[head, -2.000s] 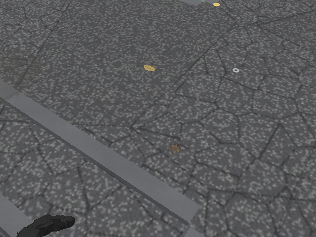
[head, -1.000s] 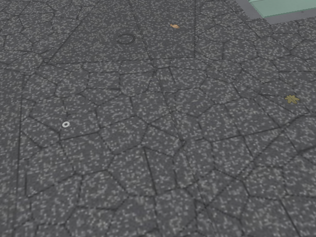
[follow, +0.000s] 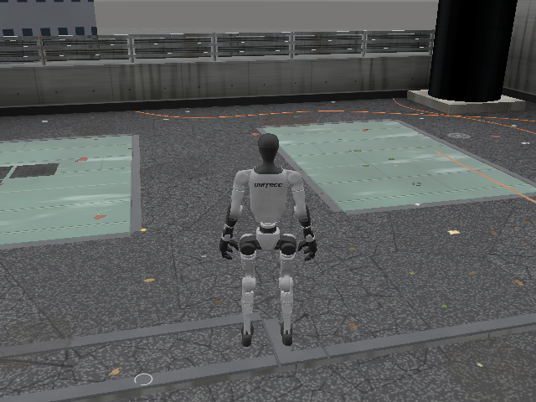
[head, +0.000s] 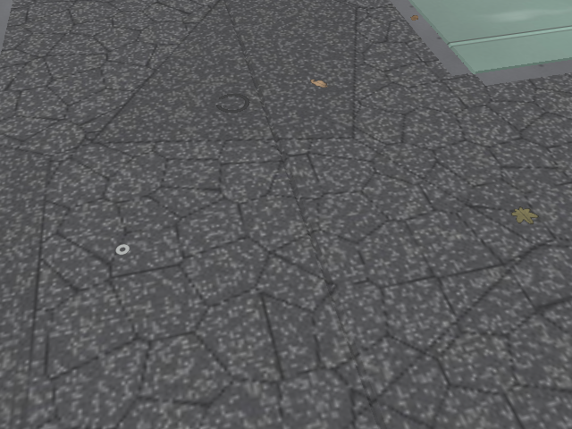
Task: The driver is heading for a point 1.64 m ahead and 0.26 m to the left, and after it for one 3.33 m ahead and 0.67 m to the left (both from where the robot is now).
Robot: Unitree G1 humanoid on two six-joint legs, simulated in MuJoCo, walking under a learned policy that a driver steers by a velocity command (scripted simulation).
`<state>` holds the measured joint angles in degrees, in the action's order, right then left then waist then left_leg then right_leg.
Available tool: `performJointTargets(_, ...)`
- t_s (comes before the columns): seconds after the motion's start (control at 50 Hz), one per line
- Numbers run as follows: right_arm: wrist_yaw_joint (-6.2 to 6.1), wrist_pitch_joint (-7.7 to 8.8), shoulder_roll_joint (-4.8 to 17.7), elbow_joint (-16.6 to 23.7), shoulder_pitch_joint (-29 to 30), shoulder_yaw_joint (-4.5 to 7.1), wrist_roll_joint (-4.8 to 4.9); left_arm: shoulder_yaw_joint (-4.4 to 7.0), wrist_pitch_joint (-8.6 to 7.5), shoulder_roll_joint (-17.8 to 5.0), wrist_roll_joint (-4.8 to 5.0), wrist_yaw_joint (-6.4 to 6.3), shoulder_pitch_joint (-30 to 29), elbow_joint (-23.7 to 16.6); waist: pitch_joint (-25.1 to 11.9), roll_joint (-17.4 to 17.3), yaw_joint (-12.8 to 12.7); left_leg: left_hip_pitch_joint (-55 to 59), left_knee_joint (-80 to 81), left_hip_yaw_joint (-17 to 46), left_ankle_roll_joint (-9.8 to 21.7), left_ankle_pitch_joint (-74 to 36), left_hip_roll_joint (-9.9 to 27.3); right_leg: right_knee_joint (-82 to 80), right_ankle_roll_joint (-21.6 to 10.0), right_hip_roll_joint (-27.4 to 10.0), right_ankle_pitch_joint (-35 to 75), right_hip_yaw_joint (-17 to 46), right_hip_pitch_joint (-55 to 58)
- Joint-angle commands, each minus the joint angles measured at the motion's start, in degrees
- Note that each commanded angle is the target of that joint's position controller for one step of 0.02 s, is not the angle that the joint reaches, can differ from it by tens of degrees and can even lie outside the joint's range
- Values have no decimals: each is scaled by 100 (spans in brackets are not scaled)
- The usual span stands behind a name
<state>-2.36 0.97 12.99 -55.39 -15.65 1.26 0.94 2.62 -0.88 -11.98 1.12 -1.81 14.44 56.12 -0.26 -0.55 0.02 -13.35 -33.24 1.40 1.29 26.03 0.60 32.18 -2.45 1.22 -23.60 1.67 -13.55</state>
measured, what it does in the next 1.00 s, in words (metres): walks ahead, turning left: right foot, then left foot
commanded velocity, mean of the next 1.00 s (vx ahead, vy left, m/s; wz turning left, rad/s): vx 0.84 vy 0.00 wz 0.27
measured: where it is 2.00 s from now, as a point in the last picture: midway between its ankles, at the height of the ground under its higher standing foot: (223, 155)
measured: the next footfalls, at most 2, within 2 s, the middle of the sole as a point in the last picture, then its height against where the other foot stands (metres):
right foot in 0.52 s outside the picture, level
left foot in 1.00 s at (289, 325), level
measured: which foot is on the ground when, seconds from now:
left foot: down 0.00-0.54, up 0.56-0.98, down 1.00-1.00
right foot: down 0.00-0.12, up 0.14-0.50, down 0.52-1.00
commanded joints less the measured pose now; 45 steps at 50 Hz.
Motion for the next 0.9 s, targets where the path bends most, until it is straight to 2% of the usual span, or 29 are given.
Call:
performJointTargets(0.02, 82, 367, 373, 549, 625, 86, 65, 279, -306, -1131, 67, 47, 150, -216, 657, 981, -173, -1195, -187, -340, 139, -268, -20, -2128, -869, -1439, -2157, 2109, 60)
performJointTargets(0.04, 132, 435, 338, 528, 524, 83, 48, 303, -345, -1167, 86, 62, 28, -267, 549, 1150, -83, -847, -569, -318, 210, -634, 70, -2346, -1014, -1722, -2058, 2452, -230)
performJointTargets(0.06, 170, 483, 354, 472, 275, 92, 63, 258, -374, -1029, 99, 84, -284, -416, 509, 1047, 139, -401, -578, -275, 346, -543, 139, -2378, -972, -1722, -1922, 2356, -656)
performJointTargets(0.1, 177, 530, 260, 26, -841, 103, 75, 171, -365, -817, 138, 144, -1069, -742, 486, 847, 768, 1247, 490, -697, 523, -499, -158, -1784, -570, -1016, -1524, 1195, -1725)
performJointTargets(0.12, 164, 547, 444, -267, -1554, 180, 31, 108, -389, -611, 100, 153, -1337, -902, 433, 280, 1012, 2129, 834, -239, 572, -509, 96, -623, -343, -623, -1023, 637, -2434)
performJointTargets(0.14, 202, 469, 1052, -336, -2428, 318, -432, 91, -315, -302, -368, 253, -1487, -992, -1, -1576, 1319, 2954, 2249, 2104, 825, 1604, 1495, 1788, -217, 80, -663, -289, -3310)
performJointTargets(0.16, 236, 380, 1181, -239, -2007, 356, -450, 99, -318, -354, -438, 331, -1548, -1281, 578, -1680, 910, 2505, 2904, 3876, 1321, 2453, 2311, 2503, -268, 16, -332, -107, -4444)
performJointTargets(0.18, 247, 362, 901, -45, -1429, 307, -380, 140, -332, -560, -444, 382, -1696, -1284, 944, -676, 660, 2139, 2840, 3571, 1321, 2252, 2252, 2944, -292, -437, 399, 148, -4616)
performJointTargets(0.2, 266, 405, 789, 61, -1183, 286, -321, 159, -366, -602, -399, 452, -1569, -1224, 754, -334, 496, 2035, 2729, 2953, 1176, 1619, 1966, 2990, -263, -557, 872, 146, -4424)
performJointTargets(0.24, 251, 474, 694, 107, -1056, 260, -276, 174, -330, -601, -409, 548, -1288, -1118, 438, -319, 302, 1815, 2913, 2070, 993, 833, 1530, 2996, -106, -653, 1107, -55, -3861)
performJointTargets(0.3, 223, 564, 500, -62, -1385, 209, -219, 111, -213, -450, -373, 603, -1720, -1345, 730, -455, 337, 1600, 3202, 1327, 975, -136, 1254, 2575, 72, -619, 1484, -344, -3824)
performJointTargets(0.36, 215, 596, 595, -91, -1393, 235, -221, 5, -177, -341, -309, 634, -2333, -1658, 926, -534, 374, 1247, 3438, 677, 905, -1137, 1104, 1320, 87, -519, 1917, -582, -3118)
performJointTargets(0.42, 236, 604, 738, -224, -1536, 259, -201, -18, -143, -400, -297, 604, -2559, -1831, 998, -618, 373, 1413, 3549, 264, 878, -2546, 1318, 648, -203, -392, 1837, -877, -2355)
performJointTargets(0.46, 238, 575, 865, -305, -1535, 272, -177, 25, -131, -518, -329, 500, -2205, -1803, 700, -752, 122, 1683, 2655, -149, 778, -5364, 1359, 447, -485, -47, 1365, -1103, -1518)
performJointTargets(0.48, 217, 547, 985, -340, -1531, 294, -203, 91, -146, -657, -328, 424, -1579, -1663, 287, -852, -203, 1722, 1721, -279, 718, -6906, 1423, 514, -599, 187, 1135, -1152, -747)
performJointTargets(0.5, 183, 493, 1136, -326, -1392, 334, -207, 197, -177, -852, -315, 340, -366, -1313, -306, -831, -780, 1380, 386, -430, 625, -7388, 1356, 305, -705, 378, 1037, -1138, 582)
performJointTargets(0.52, 165, 457, 1152, -232, -1171, 342, -226, 346, -226, -1182, -363, 250, 896, -898, -923, -580, -1355, 167, -1352, -494, 539, -6250, 1064, 241, -796, 25, 737, -676, 2356)
performJointTargets(0.54, 274, 458, 149, 87, -1500, 125, -111, 488, -297, -1842, -551, 181, 1440, -811, -1774, 1080, -1049, -1934, -3811, -364, 425, -1800, 245, -445, -1042, -1869, -2177, 2020, 4051)
performJointTargets(0.56, 289, 572, 280, 215, -1359, 180, -34, 457, -325, -1765, -438, 259, 1364, -851, -2151, 1331, -957, -2584, -4817, 573, 652, 6, -256, -2022, -998, -2520, -3844, 4595, 3631)
performJointTargets(0.58, 268, 550, 567, 429, -660, 289, -18, 387, -337, -1465, -437, 267, 557, -828, -853, 892, -593, -3113, -5098, 561, 723, -762, 114, -2157, -758, -2313, -3231, 3843, 2613)
performJointTargets(0.6, 297, 544, 575, 439, -541, 276, -38, 291, -407, -1024, -398, 282, 208, -863, -305, 271, -385, -2931, -4802, 408, 718, -1356, 449, -2097, -684, -2231, -2046, 2791, 1678)
performJointTargets(0.62, 339, 492, 431, 375, -572, 257, -84, 243, -466, -833, -377, 291, 15, -810, -59, 166, -159, -2599, -4516, 374, 686, -1512, 603, -2212, -537, -1974, -1269, 2054, 1008)
performJointTargets(0.64, 392, 394, 257, 351, -757, 232, -195, 176, -501, -648, -326, 273, -4, -703, 113, 367, 84, -2346, -4349, 391, 616, -1591, 704, -2344, -372, -1755, -902, 1423, 493)
performJointTargets(0.66, 456, 283, 131, 356, -795, 218, -249, 119, -541, -460, -298, 276, 52, -590, 236, 521, 199, -2218, -4273, 386, 559, -1619, 787, -2468, -280, -1659, -659, 1001, 177)
performJointTargets(0.68, 499, 184, 82, 464, -622, 217, -242, 101, -594, -391, -247, 280, 141, -500, 421, 506, 246, -2353, -4237, 354, 523, -1713, 833, -2576, -183, -1577, -278, 619, 66)
performJointTargets(0.7, 530, 105, 62, 546, -377, 220, -228, 92, -633, -363, -202, 279, 223, -413, 578, 416, 251, -2624, -4244, 296, 511, -1957, 818, -2633, -26, -1422, 211, 159, 75)
performJointTargets(0.78, 599, 37, 81, 1000, 741, 151, -123, 54, -735, -345, -246, 293, 597, -289, 951, 295, 97, -2870, -3111, -317, 542, -3036, 562, -2880, 276, -965, 2118, -1207, 44)
performJointTargets(0.86, 663, 99, 125, 1376, 1530, 53, -166, -5, -713, -561, -211, 77, 1099, -138, 1045, 122, 52, -2618, -1426, -1145, 718, -3286, 197, -2757, 394, -992, 5131, -1854, 1005)
performJointTargets(0.9, 670, 96, 311, 1370, 1420, 69, -164, 24, -672, -882, -209, -82, 1176, -189, 658, 372, 218, -1904, -918, -1513, 864, -3269, -252, -2110, 498, -1139, 7668, -1991, 1627)
Keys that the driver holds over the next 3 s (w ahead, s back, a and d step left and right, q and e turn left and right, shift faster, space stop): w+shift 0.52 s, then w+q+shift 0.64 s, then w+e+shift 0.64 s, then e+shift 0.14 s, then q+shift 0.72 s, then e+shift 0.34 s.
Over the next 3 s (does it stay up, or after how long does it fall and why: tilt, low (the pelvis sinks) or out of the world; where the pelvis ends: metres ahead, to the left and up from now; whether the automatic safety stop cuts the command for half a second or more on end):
stays up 1.76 0.31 0.00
